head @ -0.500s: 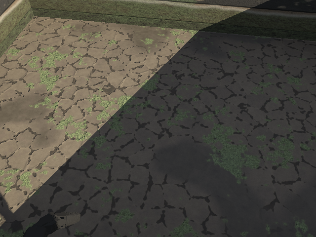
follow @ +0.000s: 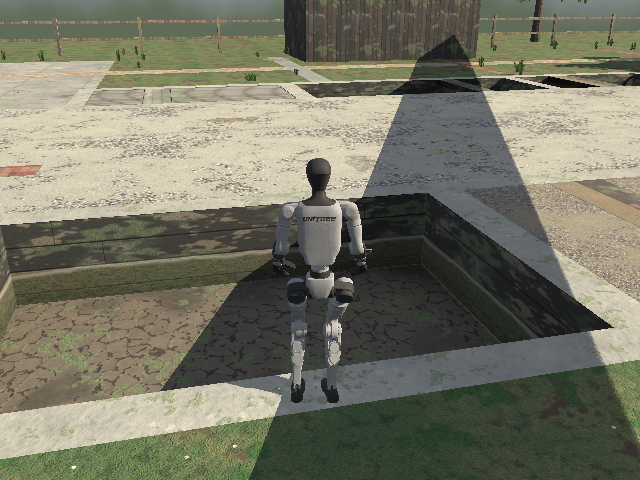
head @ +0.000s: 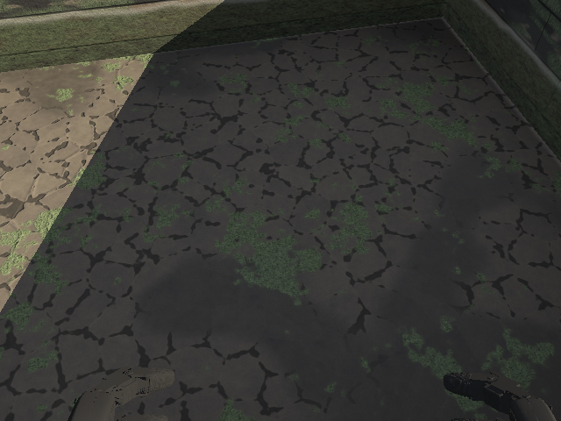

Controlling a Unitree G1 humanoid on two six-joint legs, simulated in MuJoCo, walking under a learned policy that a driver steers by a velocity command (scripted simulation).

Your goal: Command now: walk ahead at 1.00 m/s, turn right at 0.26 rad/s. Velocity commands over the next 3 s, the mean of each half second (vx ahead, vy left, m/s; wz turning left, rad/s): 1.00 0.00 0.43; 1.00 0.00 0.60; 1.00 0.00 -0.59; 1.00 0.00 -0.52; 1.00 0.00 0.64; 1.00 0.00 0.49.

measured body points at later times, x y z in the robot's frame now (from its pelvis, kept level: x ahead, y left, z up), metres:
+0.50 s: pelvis +0.00 +0.01 +0.02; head +0.01 +0.03 +0.46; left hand +0.18 +0.26 -0.04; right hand +0.29 -0.14 -0.03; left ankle +0.04 +0.12 -0.71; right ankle +0.04 -0.06 -0.71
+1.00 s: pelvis -0.05 +0.04 +0.00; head -0.04 +0.07 +0.45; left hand +0.04 +0.34 -0.07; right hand +0.26 -0.02 -0.05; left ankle +0.02 +0.13 -0.71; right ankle +0.00 -0.08 -0.67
